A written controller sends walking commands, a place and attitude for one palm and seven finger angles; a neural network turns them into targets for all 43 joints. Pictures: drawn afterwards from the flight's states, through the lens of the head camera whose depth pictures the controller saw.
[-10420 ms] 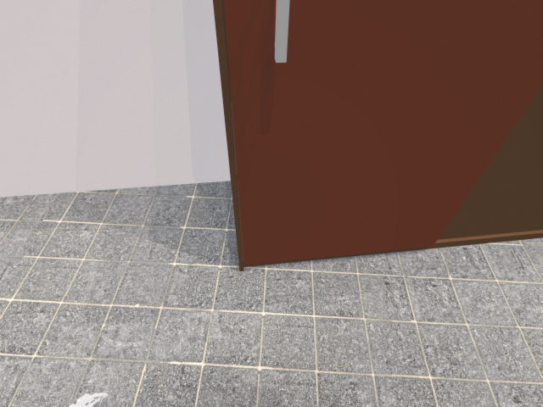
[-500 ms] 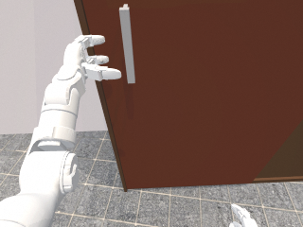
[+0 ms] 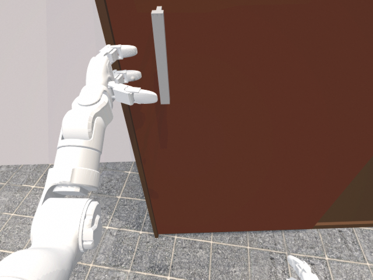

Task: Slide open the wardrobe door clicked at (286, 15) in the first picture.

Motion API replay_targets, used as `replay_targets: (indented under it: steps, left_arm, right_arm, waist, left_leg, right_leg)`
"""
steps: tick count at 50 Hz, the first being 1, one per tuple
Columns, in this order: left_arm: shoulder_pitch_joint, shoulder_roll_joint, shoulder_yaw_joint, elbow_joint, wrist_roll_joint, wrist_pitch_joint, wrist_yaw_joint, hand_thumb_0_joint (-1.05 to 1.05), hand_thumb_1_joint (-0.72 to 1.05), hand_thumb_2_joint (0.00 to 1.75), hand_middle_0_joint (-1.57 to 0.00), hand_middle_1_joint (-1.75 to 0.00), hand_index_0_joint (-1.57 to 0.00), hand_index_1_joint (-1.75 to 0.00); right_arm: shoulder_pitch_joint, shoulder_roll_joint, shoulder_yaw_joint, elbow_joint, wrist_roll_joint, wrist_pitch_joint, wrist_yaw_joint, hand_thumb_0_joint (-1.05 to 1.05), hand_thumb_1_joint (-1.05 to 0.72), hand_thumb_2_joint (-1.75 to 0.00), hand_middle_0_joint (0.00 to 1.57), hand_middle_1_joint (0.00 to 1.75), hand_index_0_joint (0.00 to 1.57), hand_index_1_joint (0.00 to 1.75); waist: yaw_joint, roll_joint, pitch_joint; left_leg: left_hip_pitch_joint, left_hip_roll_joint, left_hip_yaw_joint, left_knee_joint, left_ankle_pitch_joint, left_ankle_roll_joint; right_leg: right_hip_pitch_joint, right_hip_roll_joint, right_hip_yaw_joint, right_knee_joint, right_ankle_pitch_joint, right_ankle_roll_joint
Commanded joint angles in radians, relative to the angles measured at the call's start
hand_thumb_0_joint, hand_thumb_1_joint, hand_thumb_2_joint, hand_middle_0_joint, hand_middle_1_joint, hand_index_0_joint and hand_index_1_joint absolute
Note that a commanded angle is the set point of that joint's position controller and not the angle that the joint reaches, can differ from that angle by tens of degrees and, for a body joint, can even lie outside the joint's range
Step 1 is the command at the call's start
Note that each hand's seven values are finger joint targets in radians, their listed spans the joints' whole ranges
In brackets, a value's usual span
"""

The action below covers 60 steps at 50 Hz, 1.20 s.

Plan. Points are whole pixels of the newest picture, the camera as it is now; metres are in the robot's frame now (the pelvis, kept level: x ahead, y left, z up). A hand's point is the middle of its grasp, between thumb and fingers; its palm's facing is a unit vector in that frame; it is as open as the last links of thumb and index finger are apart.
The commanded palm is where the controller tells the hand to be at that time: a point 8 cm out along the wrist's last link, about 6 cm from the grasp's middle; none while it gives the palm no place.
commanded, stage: feel for the door with the fingertips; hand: left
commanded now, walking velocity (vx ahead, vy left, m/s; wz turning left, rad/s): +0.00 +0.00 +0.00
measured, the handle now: (162, 58) +0.51 +0.08 +0.26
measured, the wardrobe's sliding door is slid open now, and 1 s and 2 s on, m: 0.00 0.00 0.00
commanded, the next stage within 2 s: slide the fingers in behind the handle in 0.84 s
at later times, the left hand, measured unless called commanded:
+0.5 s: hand (143, 73) +0.45 +0.12 +0.25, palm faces +0.11 -0.99 +0.01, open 14.0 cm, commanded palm +0.43 +0.17 +0.25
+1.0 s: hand (148, 68) +0.47 +0.11 +0.26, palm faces +0.10 -0.99 +0.01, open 13.9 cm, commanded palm +0.44 +0.17 +0.25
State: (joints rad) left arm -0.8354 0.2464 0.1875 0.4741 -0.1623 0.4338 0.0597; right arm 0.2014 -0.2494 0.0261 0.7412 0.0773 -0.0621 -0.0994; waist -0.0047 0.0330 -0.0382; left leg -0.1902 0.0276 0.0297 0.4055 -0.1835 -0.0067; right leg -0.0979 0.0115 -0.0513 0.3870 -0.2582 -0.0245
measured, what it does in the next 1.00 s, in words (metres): stands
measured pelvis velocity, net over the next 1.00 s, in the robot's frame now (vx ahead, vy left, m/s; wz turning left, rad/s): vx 0.01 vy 0.00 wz -0.01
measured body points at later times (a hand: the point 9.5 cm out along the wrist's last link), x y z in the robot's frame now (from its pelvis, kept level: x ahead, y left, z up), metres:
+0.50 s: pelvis +0.00 -0.01 +0.00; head -0.02 -0.02 +0.45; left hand +0.44 +0.17 +0.26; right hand +0.12 -0.26 -0.11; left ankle +0.02 +0.13 -0.74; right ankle -0.03 -0.10 -0.74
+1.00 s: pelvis +0.01 +0.00 +0.00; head -0.01 -0.01 +0.45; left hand +0.45 +0.16 +0.26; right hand +0.12 -0.26 -0.11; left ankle +0.02 +0.13 -0.74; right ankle -0.03 -0.10 -0.74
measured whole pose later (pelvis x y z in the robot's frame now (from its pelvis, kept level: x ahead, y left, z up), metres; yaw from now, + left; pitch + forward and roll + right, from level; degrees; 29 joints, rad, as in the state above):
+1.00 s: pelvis +0.01 +0.00 +0.00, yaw +0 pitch +1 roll +0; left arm -1.00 0.23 0.22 0.72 -0.12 0.36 0.11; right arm 0.26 -0.24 0.01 0.76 0.06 -0.07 -0.08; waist -0.04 0.03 -0.06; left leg -0.23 0.03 0.04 0.41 -0.19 -0.01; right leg -0.14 0.01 -0.04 0.39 -0.26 -0.02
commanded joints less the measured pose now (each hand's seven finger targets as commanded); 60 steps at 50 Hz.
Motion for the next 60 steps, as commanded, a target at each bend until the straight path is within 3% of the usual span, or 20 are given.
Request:
replay_targets:
  steps: [1, 4, 9, 13, 15, 23, 28, 30, 35, 38, 40, 43, 44, 45, 48, 50, 52, 54, 58, 60]
  left_arm:
    - [-0.553, 0.112, 0.004, -0.21, -0.009, -0.062, 0.012, 0.0, -0.5, 0.3, -0.3, -1.2, -0.3, -1.2]
    - [-0.523, 0.132, 0.031, -0.152, 0.0, -0.043, 0.033, 0.0, -0.5, 0.3, -0.3, -1.2, -0.3, -1.2]
    - [-0.565, 0.115, 0.029, -0.138, 0.009, -0.052, 0.068, 0.0, -0.5, 0.3, -0.3, -1.2, -0.3, -1.2]
    - [-0.607, 0.188, 0.072, -0.141, 0.028, -0.09, 0.072, 0.0, -0.5, 0.3, -0.3, -1.2, -0.3, -1.2]
    - [-0.633, 0.165, 0.038, -0.132, 0.036, -0.104, 0.067, 0.0, -0.5, 0.3, -0.3, -1.2, -0.3, -1.2]
    - [-0.669, 0.148, 0.02, -0.034, 0.016, -0.112, 0.025, 0.0, -0.5, 0.3, -0.3, -1.2, -0.3, -1.2]
    - [-0.721, 0.196, 0.053, 0.018, 0.019, -0.134, 0.025, 0.0, -0.5, 0.3, -0.3, -1.2, -0.3, -1.2]
    - [-0.727, 0.224, 0.067, -0.021, 0.025, -0.162, 0.025, 0.0, -0.5, 0.3, -0.3, -1.2, -0.3, -1.2]
    - [-0.667, 0.209, 0.063, -0.05, 0.027, -0.174, 0.019, 0.0, -0.5, 0.3, -0.3, -1.2, -0.3, -1.2]
    - [-0.718, 0.167, 0.029, -0.051, 0.029, -0.157, 0.025, 0.0, -0.5, 0.3, -0.3, -1.2, -0.3, -1.2]
    - [-0.739, 0.177, 0.037, -0.074, 0.027, -0.154, 0.034, 0.0, -0.5, 0.3, -0.3, -1.2, -0.3, -1.2]
    - [-0.739, 0.206, 0.069, 0.028, 0.031, -0.134, 0.042, 0.0, -0.5, 0.3, -0.3, -1.2, -0.3, -1.2]
    - [-0.716, 0.219, 0.08, 0.03, 0.036, -0.139, 0.047, 0.0, -0.5, 0.3, -0.3, -1.2, -0.3, -1.2]
    - [-0.722, 0.208, 0.068, 0.007, 0.043, -0.144, 0.048, 0.0, -0.5, 0.3, -0.3, -1.2, -0.3, -1.2]
    - [-0.721, 0.158, 0.04, 0.018, 0.041, -0.15, 0.051, 0.0, -0.5, 0.3, -0.3, -1.2, -0.3, -1.2]
    - [-0.697, 0.191, 0.065, 0.02, 0.033, -0.157, 0.044, 0.0, -0.5, 0.3, -0.3, -1.2, -0.3, -1.2]
    - [-0.708, 0.163, 0.046, 0.028, 0.035, -0.156, 0.041, 0.0, -0.5, 0.3, -0.3, -1.2, -0.3, -1.2]
    - [-0.645, 0.172, 0.058, 0.014, 0.033, -0.156, 0.04, 0.0, -0.5, 0.3, -0.3, -1.2, -0.3, -1.2]
    - [-0.683, 0.138, 0.024, -0.057, 0.033, -0.15, 0.043, 0.0, -0.5, 0.3, -0.3, -1.2, -0.3, -1.2]
    - [-0.669, 0.13, 0.017, -0.099, 0.027, -0.146, 0.045, 0.0, -0.5, 0.3, -0.3, -1.2, -0.3, -1.2]
  right_arm:
    - [-0.127, -0.115, -0.03, -0.14, -0.007, -0.05, -0.007, 0.0, -0.9, -0.9, 0.2, 0.3, 0.2, 0.3]
    - [-0.124, -0.124, -0.03, -0.134, -0.013, -0.037, -0.004, 0.0, -0.9, -0.9, 0.2, 0.3, 0.2, 0.3]
    - [-0.127, -0.116, -0.028, -0.136, -0.019, -0.032, -0.004, 0.0, -0.9, -0.9, 0.2, 0.3, 0.2, 0.3]
    - [-0.114, -0.109, -0.028, -0.139, -0.025, -0.027, -0.007, 0.0, -0.9, -0.9, 0.2, 0.3, 0.2, 0.3]
    - [-0.109, -0.109, -0.029, -0.139, -0.023, -0.027, -0.006, 0.0, -0.9, -0.9, 0.2, 0.3, 0.2, 0.3]
    - [-0.058, -0.12, -0.04, -0.115, -0.016, -0.041, -0.011, 0.0, -0.9, -0.9, 0.2, 0.3, 0.2, 0.3]
    - [-0.013, -0.132, -0.048, -0.098, -0.021, -0.053, -0.01, 0.0, -0.9, -0.9, 0.2, 0.3, 0.2, 0.3]
    - [-0.008, -0.133, -0.052, -0.105, -0.025, -0.058, -0.007, 0.0, -0.9, -0.9, 0.2, 0.3, 0.2, 0.3]
    - [-0.007, -0.133, -0.059, -0.118, -0.018, -0.057, 0.0, 0.0, -0.9, -0.9, 0.2, 0.3, 0.2, 0.3]
    - [0.0, -0.129, -0.058, -0.106, -0.016, -0.059, 0.001, 0.0, -0.9, -0.9, 0.2, 0.3, 0.2, 0.3]
    - [-0.005, -0.132, -0.059, -0.106, -0.019, -0.061, 0.002, 0.0, -0.9, -0.9, 0.2, 0.3, 0.2, 0.3]
    - [0.011, -0.135, -0.055, -0.088, -0.024, -0.053, -0.001, 0.0, -0.9, -0.9, 0.2, 0.3, 0.2, 0.3]
    - [0.011, -0.14, -0.057, -0.094, -0.027, -0.051, 0.0, 0.0, -0.9, -0.9, 0.2, 0.3, 0.2, 0.3]
    - [0.0, -0.132, -0.055, -0.105, -0.025, -0.052, 0.002, 0.0, -0.9, -0.9, 0.2, 0.3, 0.2, 0.3]
    - [0.004, -0.125, -0.054, -0.104, -0.025, -0.053, 0.004, 0.0, -0.9, -0.9, 0.2, 0.3, 0.2, 0.3]
    - [0.0, -0.135, -0.055, -0.111, -0.026, -0.051, 0.002, 0.0, -0.9, -0.9, 0.2, 0.3, 0.2, 0.3]
    - [0.0, -0.126, -0.052, -0.109, -0.025, -0.05, 0.002, 0.0, -0.9, -0.9, 0.2, 0.3, 0.2, 0.3]
    - [-0.013, -0.129, -0.054, -0.125, -0.023, -0.047, 0.002, 0.0, -0.9, -0.9, 0.2, 0.3, 0.2, 0.3]
    - [-0.026, -0.119, -0.05, -0.128, -0.019, -0.046, 0.002, 0.0, -0.9, -0.9, 0.2, 0.3, 0.2, 0.3]
    - [-0.047, -0.118, -0.049, -0.138, -0.016, -0.047, 0.001, 0.0, -0.9, -0.9, 0.2, 0.3, 0.2, 0.3]
  waist:
    - [-0.006, -0.051, -0.288]
    - [0.007, -0.081, -0.258]
    - [0.001, -0.119, -0.241]
    - [0.004, -0.099, -0.281]
    - [-0.008, -0.062, -0.27]
    - [-0.037, -0.081, -0.256]
    - [-0.038, -0.089, -0.288]
    - [-0.027, -0.046, -0.34]
    - [-0.018, -0.062, -0.35]
    - [-0.037, -0.046, -0.321]
    - [-0.032, -0.041, -0.34]
    - [-0.041, -0.086, -0.289]
    - [-0.026, -0.088, -0.303]
    - [-0.024, -0.049, -0.315]
    - [-0.038, -0.069, -0.305]
    - [-0.028, -0.104, -0.309]
    - [-0.035, -0.099, -0.292]
    - [-0.012, -0.071, -0.311]
    - [-0.03, -0.071, -0.305]
    - [-0.018, -0.044, -0.322]
  left_leg:
    - [0.215, -0.028, -0.016, -0.008, 0.248, 0.039]
    - [0.189, -0.028, -0.015, -0.017, 0.237, 0.037]
    - [0.175, -0.026, -0.011, -0.021, 0.202, 0.041]
    - [0.166, -0.028, -0.001, -0.014, 0.226, 0.042]
    - [0.17, -0.028, 0.0, -0.014, 0.216, 0.043]
    - [0.162, -0.031, -0.006, -0.003, 0.201, 0.045]
    - [0.142, -0.035, -0.011, 0.001, 0.205, 0.046]
    - [0.155, -0.036, -0.01, 0.002, 0.248, 0.048]
    - [0.168, -0.032, -0.005, 0.008, 0.299, 0.048]
    - [0.179, -0.03, -0.008, 0.012, 0.277, 0.046]
    - [0.189, -0.031, -0.012, 0.013, 0.297, 0.047]
    - [0.141, -0.032, -0.01, 0.005, 0.245, 0.045]
    - [0.147, -0.032, -0.011, 0.001, 0.261, 0.047]
    - [0.155, -0.03, -0.007, 0.003, 0.271, 0.045]
    - [0.166, -0.029, -0.007, 0.011, 0.276, 0.045]
    - [0.153, -0.027, -0.009, 0.001, 0.263, 0.046]
    - [0.155, -0.028, -0.007, 0.005, 0.257, 0.046]
    - [0.167, -0.029, -0.006, 0.001, 0.271, 0.045]
    - [0.18, -0.025, -0.007, 0.004, 0.257, 0.045]
    - [0.194, -0.025, -0.009, 0.001, 0.265, 0.045]
  right_leg:
    - [-0.048, 0.014, 0.016, -0.052, 0.301, 0.011]
    - [-0.038, 0.011, 0.016, -0.057, 0.289, 0.012]
    - [-0.05, 0.008, 0.021, -0.065, 0.256, 0.02]
    - [-0.018, 0.0, 0.033, -0.054, 0.311, 0.02]
    - [-0.031, 0.0, 0.034, -0.059, 0.295, 0.021]
    - [-0.066, 0.009, 0.031, -0.065, 0.301, 0.024]
    - [-0.057, 0.008, 0.031, -0.057, 0.308, 0.023]
    - [-0.019, 0.004, 0.034, -0.046, 0.352, 0.018]
    - [0.002, 0.012, 0.025, -0.035, 0.415, 0.017]
    - [-0.046, 0.02, 0.023, -0.041, 0.377, 0.015]
    - [-0.034, 0.018, 0.022, -0.038, 0.387, 0.013]
    - [-0.057, 0.016, 0.023, -0.045, 0.347, 0.019]
    - [-0.031, 0.014, 0.022, -0.043, 0.353, 0.016]
    - [-0.034, 0.011, 0.025, -0.039, 0.362, 0.014]
    - [-0.054, 0.016, 0.023, -0.038, 0.371, 0.015]
    - [-0.037, 0.011, 0.024, -0.04, 0.362, 0.018]
    - [-0.055, 0.013, 0.022, -0.04, 0.36, 0.019]
    - [-0.024, 0.012, 0.024, -0.041, 0.359, 0.015]
    - [-0.052, 0.016, 0.023, -0.045, 0.341, 0.016]
    - [-0.038, 0.015, 0.024, -0.047, 0.336, 0.013]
